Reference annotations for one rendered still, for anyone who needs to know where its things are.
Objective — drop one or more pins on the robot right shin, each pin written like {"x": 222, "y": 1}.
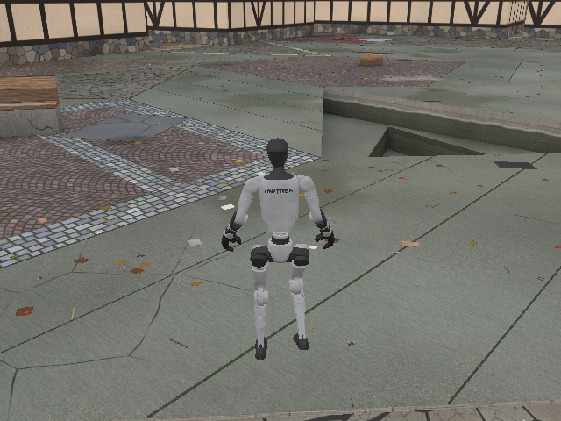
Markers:
{"x": 299, "y": 309}

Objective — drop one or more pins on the robot right upper arm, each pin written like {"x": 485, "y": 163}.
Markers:
{"x": 306, "y": 184}

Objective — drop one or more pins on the robot right hand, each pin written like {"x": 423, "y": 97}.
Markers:
{"x": 330, "y": 239}

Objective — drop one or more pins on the robot shin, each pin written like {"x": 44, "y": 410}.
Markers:
{"x": 299, "y": 309}
{"x": 259, "y": 319}

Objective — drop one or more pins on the robot left shin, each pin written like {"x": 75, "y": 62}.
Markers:
{"x": 259, "y": 319}

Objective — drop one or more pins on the robot left hand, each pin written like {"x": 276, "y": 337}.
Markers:
{"x": 225, "y": 242}

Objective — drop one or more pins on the left robot forearm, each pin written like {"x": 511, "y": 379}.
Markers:
{"x": 232, "y": 227}

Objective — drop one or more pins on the right robot forearm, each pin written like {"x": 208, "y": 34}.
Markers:
{"x": 323, "y": 226}

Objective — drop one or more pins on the robot left upper arm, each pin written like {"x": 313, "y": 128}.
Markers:
{"x": 245, "y": 200}

